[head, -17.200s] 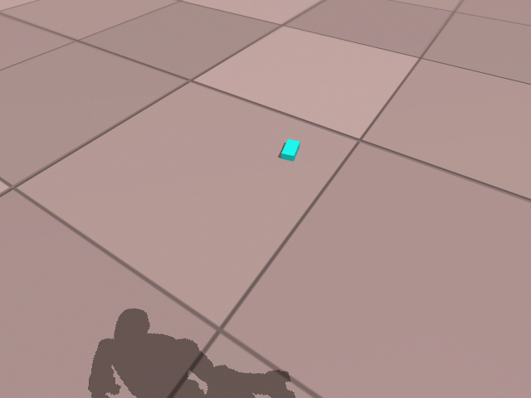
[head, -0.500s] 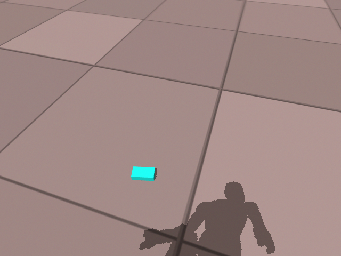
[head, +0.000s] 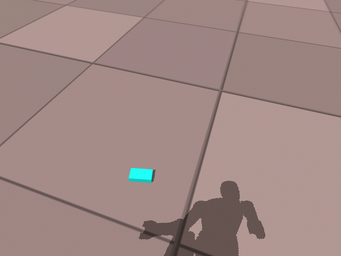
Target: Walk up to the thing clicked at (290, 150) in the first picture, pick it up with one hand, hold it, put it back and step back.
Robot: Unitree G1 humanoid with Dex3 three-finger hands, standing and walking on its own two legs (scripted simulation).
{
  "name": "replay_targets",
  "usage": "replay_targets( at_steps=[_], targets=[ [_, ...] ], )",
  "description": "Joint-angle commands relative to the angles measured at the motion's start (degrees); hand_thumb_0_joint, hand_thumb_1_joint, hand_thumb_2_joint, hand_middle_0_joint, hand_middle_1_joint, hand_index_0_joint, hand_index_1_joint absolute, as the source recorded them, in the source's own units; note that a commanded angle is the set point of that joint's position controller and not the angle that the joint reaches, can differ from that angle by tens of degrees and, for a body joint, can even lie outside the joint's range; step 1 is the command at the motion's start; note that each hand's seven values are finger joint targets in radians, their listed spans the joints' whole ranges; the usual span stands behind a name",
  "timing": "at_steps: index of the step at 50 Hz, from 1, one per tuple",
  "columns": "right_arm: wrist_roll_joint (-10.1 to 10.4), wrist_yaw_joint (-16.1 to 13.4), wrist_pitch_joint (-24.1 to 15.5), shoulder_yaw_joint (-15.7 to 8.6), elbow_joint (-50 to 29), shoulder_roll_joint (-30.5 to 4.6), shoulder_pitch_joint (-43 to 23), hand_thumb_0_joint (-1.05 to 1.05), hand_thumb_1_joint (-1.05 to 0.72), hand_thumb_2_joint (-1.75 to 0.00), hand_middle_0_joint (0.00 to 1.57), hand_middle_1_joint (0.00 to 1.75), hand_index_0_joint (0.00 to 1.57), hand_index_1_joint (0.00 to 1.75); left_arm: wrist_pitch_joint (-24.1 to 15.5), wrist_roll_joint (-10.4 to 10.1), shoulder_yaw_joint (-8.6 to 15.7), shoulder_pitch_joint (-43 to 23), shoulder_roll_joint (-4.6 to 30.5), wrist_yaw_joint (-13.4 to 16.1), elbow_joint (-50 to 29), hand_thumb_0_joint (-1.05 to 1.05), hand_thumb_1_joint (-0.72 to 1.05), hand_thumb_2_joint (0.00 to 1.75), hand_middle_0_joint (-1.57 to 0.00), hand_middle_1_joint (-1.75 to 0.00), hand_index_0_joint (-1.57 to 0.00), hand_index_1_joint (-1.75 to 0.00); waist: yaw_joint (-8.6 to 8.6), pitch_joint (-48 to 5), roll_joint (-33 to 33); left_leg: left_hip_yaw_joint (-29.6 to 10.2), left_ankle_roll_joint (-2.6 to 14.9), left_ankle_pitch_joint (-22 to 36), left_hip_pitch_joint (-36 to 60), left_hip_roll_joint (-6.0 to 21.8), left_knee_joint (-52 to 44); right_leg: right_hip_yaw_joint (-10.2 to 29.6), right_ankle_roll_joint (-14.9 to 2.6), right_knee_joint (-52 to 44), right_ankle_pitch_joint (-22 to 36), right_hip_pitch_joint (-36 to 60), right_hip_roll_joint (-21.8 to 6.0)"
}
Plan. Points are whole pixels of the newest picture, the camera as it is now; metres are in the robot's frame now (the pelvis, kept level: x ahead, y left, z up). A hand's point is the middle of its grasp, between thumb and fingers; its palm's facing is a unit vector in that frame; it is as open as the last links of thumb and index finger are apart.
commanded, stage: walk up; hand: left
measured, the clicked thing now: (141, 175) +0.76 +0.20 -0.75
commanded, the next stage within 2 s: stand in 0.16 s
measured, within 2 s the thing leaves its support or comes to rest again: neither
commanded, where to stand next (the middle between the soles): +0.37 -0.01 m, yaw -3 degrees
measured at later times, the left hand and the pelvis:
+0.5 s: hand out of the picture +0.07 +0.25 -0.15, palm faces -0.02 -0.94 -0.35, open 7.4 cm; pelvis -0.01 -0.01 +0.01, yaw +0 degrees
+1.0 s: hand out of the picture +0.05 +0.25 -0.15, palm faces -0.03 -0.94 -0.35, open 7.4 cm; pelvis -0.02 -0.01 +0.01, yaw -1 degrees
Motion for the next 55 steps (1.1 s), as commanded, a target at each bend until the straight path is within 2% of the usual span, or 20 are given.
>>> replay_targets(
  at_steps=[1, 3, 7, 8, 10, 11, 14, 20, 23, 25, 28, 31, 32, 34, 36, 39, 46, 50, 55],
  targets=[
    [-0.13, -0.79, -1.04, -3.02, -3.18, -12.53, -2.76, 0.00, -0.90, -0.90, 0.20, 0.30, 0.20, 0.30, -1.34, 0.11, 2.39, -1.93, 11.86, 0.58, -2.78, 0.00, 0.90, 0.90, -0.20, -0.30, -0.20, -0.30, 0.12, -6.26, 3.53, -5.44, 4.24, 18.27, 0.58, 7.22, -5.18, 1.88, -3.30, -2.23, 13.73, 2.48, -3.54],
    [-0.15, -0.71, -0.95, -2.84, -3.17, -12.28, -3.37, 0.00, -0.90, -0.90, 0.20, 0.30, 0.20, 0.30, -1.49, 0.25, 2.49, -1.91, 12.16, 0.46, -2.45, 0.00, 0.90, 0.90, -0.20, -0.30, -0.20, -0.30, 0.12, -5.82, 2.68, -4.71, 3.77, 16.21, -0.67, 6.44, -4.83, 2.54, -3.43, -3.60, 13.72, 3.53, -3.99],
    [-0.27, -0.53, -0.87, -2.55, -2.70, -11.79, -3.99, 0.00, -0.90, -0.90, 0.20, 0.30, 0.20, 0.30, -1.66, 0.40, 2.69, -2.50, 12.85, 0.46, -2.04, 0.00, 0.90, 0.90, -0.20, -0.30, -0.20, -0.30, -0.09, -6.07, 1.26, -3.59, 2.84, 15.76, -0.03, 5.33, -4.38, 4.10, -3.93, -5.17, 15.21, 3.73, -5.49],
    [0.17, -0.80, -1.01, -2.00, -2.00, -11.80, -3.95, 0.00, -0.90, -0.90, 0.20, 0.30, 0.20, 0.30, -1.17, 0.02, 1.55, -3.79, 10.95, 0.42, -0.83, 0.00, 0.90, 0.90, -0.20, -0.30, -0.20, -0.30, -1.11, -5.58, 1.13, -4.90, 2.24, 21.81, 3.70, 7.08, -7.01, 4.62, -3.22, -6.11, 19.02, 0.99, -5.65],
    [0.28, -0.95, -1.16, -2.10, -1.19, -12.97, -4.24, 0.00, -0.90, -0.90, 0.20, 0.30, 0.20, 0.30, -0.98, -0.21, 1.24, -3.21, 10.54, 0.48, -0.58, 0.00, 0.90, 0.90, -0.20, -0.30, -0.20, -0.30, -0.61, -7.15, 1.69, -4.75, 2.19, 26.74, 6.22, 7.63, -6.34, 3.85, -2.32, -7.32, 21.49, 2.69, -5.27],
    [0.24, -1.00, -1.19, -1.89, -0.74, -12.76, -3.68, 0.00, -0.90, -0.90, 0.20, 0.30, 0.20, 0.30, -0.94, -0.25, 1.25, -2.97, 10.83, 0.49, -0.08, 0.00, 0.90, 0.90, -0.20, -0.30, -0.20, -0.30, -0.88, -7.53, 1.65, -4.23, 2.16, 27.98, 6.88, 7.44, -6.65, 3.97, -2.07, -7.33, 22.23, 3.25, -5.16],
    [0.52, -1.13, -1.14, -1.63, -0.22, -12.64, -4.03, 0.00, -0.90, -0.90, 0.20, 0.30, 0.20, 0.30, -1.02, -0.18, 1.21, -2.80, 11.08, 0.47, 0.86, 0.00, 0.90, 0.90, -0.20, -0.30, -0.20, -0.30, -0.81, -9.02, 1.00, -3.76, 1.89, 27.60, 7.72, 7.64, -7.58, 3.78, -1.99, -8.31, 23.81, 5.33, -5.46],
    [0.50, -1.02, -0.78, -1.07, 0.87, -12.06, -4.30, 0.00, -0.90, -0.90, 0.20, 0.30, 0.20, 0.30, -1.10, 0.07, 0.92, -3.82, 11.17, 0.42, 1.96, 0.00, 0.90, 0.90, -0.20, -0.30, -0.20, -0.30, -1.25, -7.28, -0.22, -3.36, 1.27, 20.23, 6.15, 7.21, -9.88, 4.05, -2.02, -11.09, 18.93, 4.68, -5.75],
    [0.31, -0.93, -0.63, -0.94, 1.59, -11.95, -4.17, 0.00, -0.90, -0.90, 0.20, 0.30, 0.20, 0.30, -0.92, 0.17, 0.90, -3.83, 11.39, 0.33, 2.38, 0.00, 0.90, 0.90, -0.20, -0.30, -0.20, -0.30, -1.14, -5.62, 0.10, -3.55, 0.95, 14.01, 4.94, 7.06, -11.44, 4.49, -2.14, -12.38, 12.20, 3.06, -5.67],
    [0.20, -0.84, -0.84, -0.81, 1.97, -12.13, -4.04, 0.00, -0.90, -0.90, 0.20, 0.30, 0.20, 0.30, -0.84, 0.14, 0.84, -3.33, 11.16, 0.16, 2.68, 0.00, 0.90, 0.90, -0.20, -0.30, -0.20, -0.30, -0.82, -4.95, 1.19, -3.96, 0.91, 12.56, 3.45, 7.21, -12.75, 4.36, -2.08, -12.29, 10.54, 3.34, -5.38],
    [0.24, -0.78, -1.05, -0.70, 2.30, -12.17, -3.40, 0.00, -0.90, -0.90, 0.20, 0.30, 0.20, 0.30, -1.01, 0.21, 0.86, -3.12, 11.16, 0.08, 2.84, 0.00, 0.90, 0.90, -0.20, -0.30, -0.20, -0.30, -0.86, -5.50, 0.93, -3.82, 0.99, 14.03, 3.83, 7.39, -12.37, 4.56, -2.06, -12.23, 11.99, 3.58, -5.69],
    [0.13, -0.75, -1.08, -0.73, 2.55, -12.29, -3.53, 0.00, -0.90, -0.90, 0.20, 0.30, 0.20, 0.30, -0.97, 0.25, 0.87, -2.66, 11.12, 0.01, 3.05, 0.00, 0.90, 0.90, -0.20, -0.30, -0.20, -0.30, -0.64, -4.48, 1.11, -4.21, 0.94, 10.69, 3.29, 7.26, -13.10, 4.65, -2.00, -12.87, 9.07, 2.46, -5.54],
    [0.15, -0.70, -1.00, -0.60, 2.75, -12.37, -2.77, 0.00, -0.90, -0.90, 0.20, 0.30, 0.20, 0.30, -0.89, 0.16, 0.88, -2.96, 11.18, -0.02, 3.19, 0.00, 0.90, 0.90, -0.20, -0.30, -0.20, -0.30, -1.05, -3.58, 1.17, -4.31, 0.98, 8.94, 2.24, 7.11, -13.56, 4.71, -1.94, -13.05, 7.91, 2.22, -5.42],
    [0.08, -0.73, -1.06, -0.63, 2.93, -12.54, -2.28, 0.00, -0.90, -0.90, 0.20, 0.30, 0.20, 0.30, -0.92, 0.18, 1.06, -3.08, 11.45, -0.14, 2.96, 0.00, 0.90, 0.90, -0.20, -0.30, -0.20, -0.30, -0.99, -4.71, 0.56, -4.13, 1.11, 10.58, 3.05, 7.26, -13.02, 5.05, -2.17, -12.83, 9.46, 2.61, -5.72],
    [0.04, -0.73, -1.07, -0.65, 3.04, -12.74, -2.20, 0.00, -0.90, -0.90, 0.20, 0.30, 0.20, 0.30, -0.89, 0.09, 0.91, -2.84, 11.33, -0.18, 2.99, 0.00, 0.90, 0.90, -0.20, -0.30, -0.20, -0.30, -0.94, -4.16, 1.09, -4.32, 0.86, 9.68, 2.67, 7.14, -13.30, 5.07, -2.25, -13.20, 7.79, 1.95, -5.59],
    [0.13, -0.75, -1.12, -0.54, 3.16, -12.67, -1.62, 0.00, -0.90, -0.90, 0.20, 0.30, 0.20, 0.30, -0.94, 0.12, 0.86, -2.41, 11.28, -0.15, 2.85, 0.00, 0.90, 0.90, -0.20, -0.30, -0.20, -0.30, -0.84, -5.08, 0.81, -4.39, 1.03, 11.93, 3.13, 7.44, -12.68, 5.05, -2.22, -12.78, 9.91, 2.68, -5.76],
    [0.12, -0.80, -1.03, -0.29, 3.17, -12.98, -0.53, 0.00, -0.90, -0.90, 0.20, 0.30, 0.20, 0.30, -0.77, 0.08, 0.76, -2.07, 11.25, -0.15, 2.76, 0.00, 0.90, 0.90, -0.20, -0.30, -0.20, -0.30, -1.14, -4.28, 1.01, -4.52, 1.12, 9.71, 2.16, 7.39, -13.05, 4.84, -2.16, -12.53, 8.11, 1.88, -5.53],
    [0.17, -0.86, -1.21, -0.05, 3.08, -12.84, -0.87, 0.00, -0.90, -0.90, 0.20, 0.30, 0.20, 0.30, -0.81, 0.05, 0.63, -1.31, 11.19, -0.16, 2.68, 0.00, 0.90, 0.90, -0.20, -0.30, -0.20, -0.30, -0.80, -5.06, 0.63, -4.29, 1.01, 14.22, 3.69, 7.51, -12.16, 4.67, -2.22, -11.93, 11.65, 1.86, -5.64],
    [0.26, -0.98, -1.10, 0.01, 3.13, -13.02, -0.53, 0.00, -0.90, -0.90, 0.20, 0.30, 0.20, 0.30, -0.84, 0.04, 0.56, -1.09, 11.37, -0.11, 2.48, 0.00, 0.90, 0.90, -0.20, -0.30, -0.20, -0.30, -0.93, -6.32, 0.72, -3.89, 1.18, 16.28, 4.77, 7.68, -11.45, 4.78, -2.15, -11.69, 14.04, 2.31, -5.86]
  ],
)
